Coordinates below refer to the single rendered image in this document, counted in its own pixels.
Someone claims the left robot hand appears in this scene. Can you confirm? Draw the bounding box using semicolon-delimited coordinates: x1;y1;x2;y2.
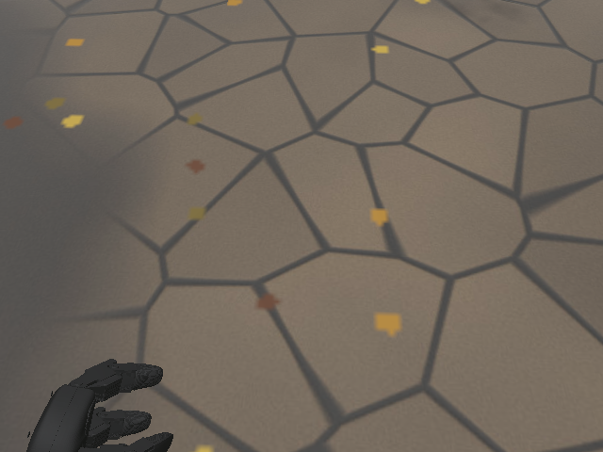
26;359;173;452

